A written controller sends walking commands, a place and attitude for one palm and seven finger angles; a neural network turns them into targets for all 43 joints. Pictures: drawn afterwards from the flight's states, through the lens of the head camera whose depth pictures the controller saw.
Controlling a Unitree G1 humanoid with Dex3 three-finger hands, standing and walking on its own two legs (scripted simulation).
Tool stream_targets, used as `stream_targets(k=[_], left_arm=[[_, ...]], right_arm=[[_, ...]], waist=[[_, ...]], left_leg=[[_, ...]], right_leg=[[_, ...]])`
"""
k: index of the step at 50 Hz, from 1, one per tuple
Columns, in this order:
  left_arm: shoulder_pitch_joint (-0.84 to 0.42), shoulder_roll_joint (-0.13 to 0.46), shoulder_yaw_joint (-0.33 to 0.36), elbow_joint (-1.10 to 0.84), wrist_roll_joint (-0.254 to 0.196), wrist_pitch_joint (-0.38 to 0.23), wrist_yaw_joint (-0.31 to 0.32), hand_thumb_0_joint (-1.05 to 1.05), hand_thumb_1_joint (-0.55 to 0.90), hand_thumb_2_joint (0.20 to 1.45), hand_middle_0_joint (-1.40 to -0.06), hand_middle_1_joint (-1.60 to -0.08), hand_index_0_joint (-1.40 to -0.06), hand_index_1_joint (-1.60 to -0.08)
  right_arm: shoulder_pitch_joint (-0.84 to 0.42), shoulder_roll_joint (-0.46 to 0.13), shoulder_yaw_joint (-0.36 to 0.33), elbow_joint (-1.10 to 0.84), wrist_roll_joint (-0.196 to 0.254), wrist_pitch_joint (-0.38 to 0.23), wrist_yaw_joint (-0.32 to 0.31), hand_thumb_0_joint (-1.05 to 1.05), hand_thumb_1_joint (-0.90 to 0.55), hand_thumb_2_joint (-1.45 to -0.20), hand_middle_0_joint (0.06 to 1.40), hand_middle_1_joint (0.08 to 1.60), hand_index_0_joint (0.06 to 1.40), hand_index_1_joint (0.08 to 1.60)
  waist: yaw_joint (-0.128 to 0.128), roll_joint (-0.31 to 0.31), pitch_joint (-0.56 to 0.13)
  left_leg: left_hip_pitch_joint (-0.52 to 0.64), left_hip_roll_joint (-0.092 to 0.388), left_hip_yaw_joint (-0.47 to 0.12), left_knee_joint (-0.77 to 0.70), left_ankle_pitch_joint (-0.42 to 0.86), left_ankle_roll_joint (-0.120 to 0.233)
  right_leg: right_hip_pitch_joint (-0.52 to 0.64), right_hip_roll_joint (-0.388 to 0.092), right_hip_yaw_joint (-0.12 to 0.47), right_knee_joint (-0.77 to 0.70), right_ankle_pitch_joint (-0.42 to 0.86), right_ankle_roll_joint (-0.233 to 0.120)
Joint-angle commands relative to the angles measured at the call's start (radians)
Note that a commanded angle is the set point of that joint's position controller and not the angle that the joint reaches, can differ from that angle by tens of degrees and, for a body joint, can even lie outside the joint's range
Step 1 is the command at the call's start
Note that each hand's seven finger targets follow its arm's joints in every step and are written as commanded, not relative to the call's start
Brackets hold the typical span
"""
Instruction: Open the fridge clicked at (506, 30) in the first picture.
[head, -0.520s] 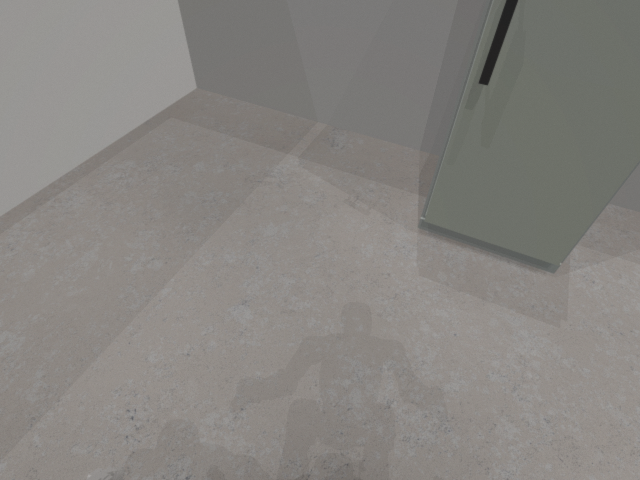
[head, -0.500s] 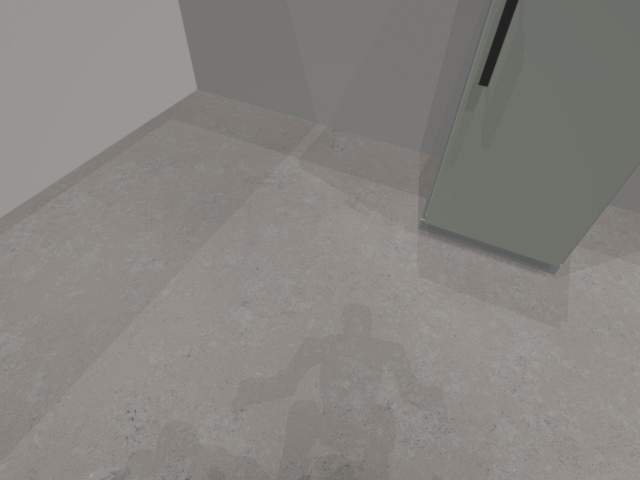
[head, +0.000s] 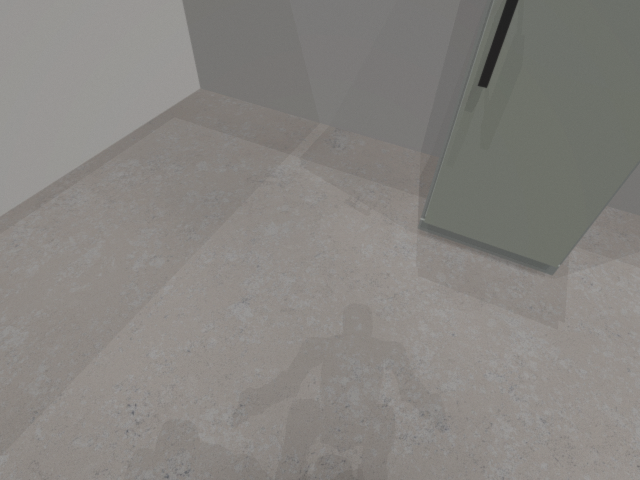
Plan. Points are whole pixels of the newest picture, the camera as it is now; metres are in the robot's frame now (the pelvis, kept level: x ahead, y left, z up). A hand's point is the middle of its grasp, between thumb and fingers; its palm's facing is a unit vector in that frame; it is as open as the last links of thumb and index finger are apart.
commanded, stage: stand and wait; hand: left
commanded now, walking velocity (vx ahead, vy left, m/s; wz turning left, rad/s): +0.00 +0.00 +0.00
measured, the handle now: (502, 30) +1.20 -0.42 +0.11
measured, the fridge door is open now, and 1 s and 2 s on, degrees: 0 0 0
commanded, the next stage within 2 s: look at it before walking up in 0.30 s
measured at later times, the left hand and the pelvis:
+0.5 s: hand out of the picture +0.07 +0.24 -0.15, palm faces -0.03 -0.94 -0.34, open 7.4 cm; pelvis -0.01 -0.01 +0.00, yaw +0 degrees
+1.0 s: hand out of the picture +0.08 +0.24 -0.15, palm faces -0.02 -0.94 -0.34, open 7.4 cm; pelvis +0.00 -0.01 +0.00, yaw +0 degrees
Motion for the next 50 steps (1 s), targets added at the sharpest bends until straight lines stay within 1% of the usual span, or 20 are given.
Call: stream_targets(k=[1, 6, 7, 8, 14, 18, 19, 20, 21, 23, 24, 25, 28, 29, 33, 40, 42, 46, 47, 50], left_arm=[[-0.062, 0.202, 0.04, -0.067, -0.003, -0.029, 0.008, 0.0, 0.9, 0.9, -0.2, -0.3, -0.2, -0.3], [-0.063, 0.205, 0.039, -0.056, -0.004, -0.03, 0.007, 0.0, 0.9, 0.9, -0.2, -0.3, -0.2, -0.3], [-0.061, 0.204, 0.038, -0.054, -0.004, -0.029, 0.007, 0.0, 0.9, 0.9, -0.2, -0.3, -0.2, -0.3], [-0.063, 0.205, 0.038, -0.052, -0.004, -0.03, 0.007, 0.0, 0.9, 0.9, -0.2, -0.3, -0.2, -0.3], [-0.062, 0.205, 0.039, -0.048, -0.003, -0.031, 0.007, 0.0, 0.9, 0.9, -0.2, -0.3, -0.2, -0.3], [-0.063, 0.205, 0.038, -0.046, -0.003, -0.03, 0.007, 0.0, 0.9, 0.9, -0.2, -0.3, -0.2, -0.3], [-0.064, 0.206, 0.037, -0.047, -0.002, -0.031, 0.006, 0.0, 0.9, 0.9, -0.2, -0.3, -0.2, -0.3], [-0.066, 0.204, 0.038, -0.049, -0.002, -0.03, 0.006, 0.0, 0.9, 0.9, -0.2, -0.3, -0.2, -0.3], [-0.069, 0.205, 0.038, -0.049, -0.001, -0.03, 0.006, 0.0, 0.9, 0.9, -0.2, -0.3, -0.2, -0.3], [-0.066, 0.204, 0.038, -0.049, -0.002, -0.03, 0.006, 0.0, 0.9, 0.9, -0.2, -0.3, -0.2, -0.3], [-0.066, 0.204, 0.039, -0.05, -0.001, -0.03, 0.006, 0.0, 0.9, 0.9, -0.2, -0.3, -0.2, -0.3], [-0.062, 0.204, 0.038, -0.05, -0.001, -0.031, 0.006, 0.0, 0.9, 0.9, -0.2, -0.3, -0.2, -0.3], [-0.063, 0.204, 0.039, -0.05, -0.002, -0.035, 0.007, 0.0, 0.9, 0.9, -0.2, -0.3, -0.2, -0.3], [-0.06, 0.204, 0.039, -0.051, -0.002, -0.036, 0.008, 0.0, 0.9, 0.9, -0.2, -0.3, -0.2, -0.3], [-0.063, 0.202, 0.039, -0.048, -0.003, -0.035, 0.008, 0.0, 0.9, 0.9, -0.2, -0.3, -0.2, -0.3], [-0.065, 0.205, 0.038, -0.045, -0.002, -0.033, 0.008, 0.0, 0.9, 0.9, -0.2, -0.3, -0.2, -0.3], [-0.066, 0.204, 0.038, -0.045, -0.002, -0.033, 0.007, 0.0, 0.9, 0.9, -0.2, -0.3, -0.2, -0.3], [-0.063, 0.205, 0.039, -0.046, -0.003, -0.035, 0.007, 0.0, 0.9, 0.9, -0.2, -0.3, -0.2, -0.3], [-0.061, 0.207, 0.038, -0.046, -0.003, -0.036, 0.007, 0.0, 0.9, 0.9, -0.2, -0.3, -0.2, -0.3], [-0.062, 0.206, 0.039, -0.046, -0.003, -0.036, 0.008, 0.0, 0.9, 0.9, -0.2, -0.3, -0.2, -0.3]], right_arm=[[-0.06, -0.206, -0.04, -0.065, 0.006, -0.028, -0.009, 0.0, -0.9, -0.9, 0.2, 0.3, 0.2, 0.3], [-0.047, -0.212, -0.037, -0.051, 0.006, -0.029, -0.008, 0.0, -0.9, -0.9, 0.2, 0.3, 0.2, 0.3], [-0.052, -0.212, -0.037, -0.048, 0.006, -0.029, -0.008, 0.0, -0.9, -0.9, 0.2, 0.3, 0.2, 0.3], [-0.049, -0.212, -0.036, -0.046, 0.006, -0.029, -0.008, 0.0, -0.9, -0.9, 0.2, 0.3, 0.2, 0.3], [-0.042, -0.213, -0.036, -0.039, 0.007, -0.029, -0.007, 0.0, -0.9, -0.9, 0.2, 0.3, 0.2, 0.3], [-0.047, -0.21, -0.035, -0.035, 0.006, -0.028, -0.006, 0.0, -0.9, -0.9, 0.2, 0.3, 0.2, 0.3], [-0.043, -0.211, -0.036, -0.037, 0.007, -0.026, -0.006, 0.0, -0.9, -0.9, 0.2, 0.3, 0.2, 0.3], [-0.043, -0.209, -0.036, -0.035, 0.006, -0.027, -0.006, 0.0, -0.9, -0.9, 0.2, 0.3, 0.2, 0.3], [-0.042, -0.209, -0.035, -0.034, 0.006, -0.027, -0.005, 0.0, -0.9, -0.9, 0.2, 0.3, 0.2, 0.3], [-0.044, -0.21, -0.036, -0.034, 0.006, -0.028, -0.006, 0.0, -0.9, -0.9, 0.2, 0.3, 0.2, 0.3], [-0.039, -0.211, -0.035, -0.036, 0.007, -0.026, -0.005, 0.0, -0.9, -0.9, 0.2, 0.3, 0.2, 0.3], [-0.043, -0.209, -0.036, -0.035, 0.007, -0.028, -0.005, 0.0, -0.9, -0.9, 0.2, 0.3, 0.2, 0.3], [-0.04, -0.208, -0.035, -0.033, 0.007, -0.031, -0.007, 0.0, -0.9, -0.9, 0.2, 0.3, 0.2, 0.3], [-0.041, -0.208, -0.036, -0.036, 0.008, -0.03, -0.007, 0.0, -0.9, -0.9, 0.2, 0.3, 0.2, 0.3], [-0.046, -0.208, -0.035, -0.033, 0.008, -0.03, -0.008, 0.0, -0.9, -0.9, 0.2, 0.3, 0.2, 0.3], [-0.051, -0.208, -0.034, -0.035, 0.008, -0.027, -0.008, 0.0, -0.9, -0.9, 0.2, 0.3, 0.2, 0.3], [-0.051, -0.209, -0.034, -0.034, 0.008, -0.027, -0.008, 0.0, -0.9, -0.9, 0.2, 0.3, 0.2, 0.3], [-0.05, -0.21, -0.033, -0.035, 0.008, -0.029, -0.008, 0.0, -0.9, -0.9, 0.2, 0.3, 0.2, 0.3], [-0.05, -0.211, -0.033, -0.036, 0.008, -0.029, -0.008, 0.0, -0.9, -0.9, 0.2, 0.3, 0.2, 0.3], [-0.049, -0.212, -0.033, -0.035, 0.009, -0.028, -0.009, 0.0, -0.9, -0.9, 0.2, 0.3, 0.2, 0.3]], waist=[[-0.004, 0.019, -0.044], [-0.004, 0.012, -0.057], [-0.003, 0.018, -0.049], [-0.004, 0.011, -0.044], [-0.004, 0.02, -0.048], [-0.002, 0.008, -0.031], [-0.005, 0.005, -0.031], [-0.005, 0.017, -0.028], [-0.005, 0.01, -0.023], [-0.005, 0.018, -0.031], [-0.005, 0.01, -0.037], [-0.004, 0.01, -0.041], [-0.007, 0.001, -0.075], [-0.006, -0.002, -0.075], [-0.006, 0.021, -0.066], [-0.005, 0.019, -0.041], [-0.005, 0.013, -0.044], [-0.005, 0.02, -0.062], [-0.004, 0.011, -0.067], [-0.005, 0.02, -0.075]], left_leg=[[-0.008, 0.113, -0.094, -0.089, 0.11, 0.034], [-0.003, 0.116, -0.097, -0.096, 0.107, 0.031], [-0.001, 0.116, -0.096, -0.098, 0.102, 0.031], [-0.005, 0.116, -0.097, -0.101, 0.098, 0.031], [-0.002, 0.117, -0.098, -0.103, 0.105, 0.029], [-0.007, 0.115, -0.098, -0.11, 0.083, 0.028], [-0.006, 0.113, -0.1, -0.105, 0.082, 0.027], [-0.006, 0.114, -0.098, -0.109, 0.082, 0.027], [-0.013, 0.115, -0.101, -0.113, 0.076, 0.027], [-0.005, 0.115, -0.1, -0.113, 0.077, 0.027], [-0.007, 0.116, -0.101, -0.108, 0.079, 0.026], [0.002, 0.116, -0.098, -0.106, 0.088, 0.027], [0.022, 0.12, -0.092, -0.094, 0.149, 0.025], [0.028, 0.119, -0.091, -0.089, 0.165, 0.025], [0.026, 0.123, -0.09, -0.101, 0.165, 0.023], [0.019, 0.12, -0.093, -0.111, 0.138, 0.023], [0.022, 0.121, -0.092, -0.112, 0.136, 0.023], [0.035, 0.123, -0.09, -0.106, 0.167, 0.022], [0.041, 0.123, -0.09, -0.102, 0.181, 0.022], [0.044, 0.125, -0.089, -0.105, 0.19, 0.021]], right_leg=[[0.007, -0.106, 0.093, -0.088, 0.093, -0.041], [0.015, -0.108, 0.093, -0.094, 0.083, -0.04], [0.006, -0.108, 0.095, -0.098, 0.077, -0.041], [0.006, -0.107, 0.097, -0.101, 0.074, -0.041], [0.008, -0.106, 0.098, -0.105, 0.077, -0.041], [-0.006, -0.108, 0.102, -0.116, 0.046, -0.04], [-0.011, -0.107, 0.103, -0.119, 0.038, -0.041], [-0.013, -0.107, 0.106, -0.118, 0.038, -0.041], [-0.012, -0.106, 0.102, -0.118, 0.033, -0.039], [-0.013, -0.105, 0.105, -0.118, 0.035, -0.04], [-0.009, -0.103, 0.106, -0.119, 0.035, -0.04], [-0.011, -0.108, 0.106, -0.119, 0.045, -0.04], [0.017, -0.112, 0.101, -0.106, 0.13, -0.042], [0.016, -0.111, 0.101, -0.103, 0.154, -0.043], [0.024, -0.11, 0.098, -0.102, 0.16, -0.042], [0.012, -0.108, 0.099, -0.117, 0.123, -0.04], [0.013, -0.108, 0.101, -0.122, 0.118, -0.04], [0.027, -0.112, 0.099, -0.117, 0.159, -0.042], [0.032, -0.113, 0.095, -0.116, 0.176, -0.041], [0.042, -0.113, 0.093, -0.113, 0.186, -0.041]])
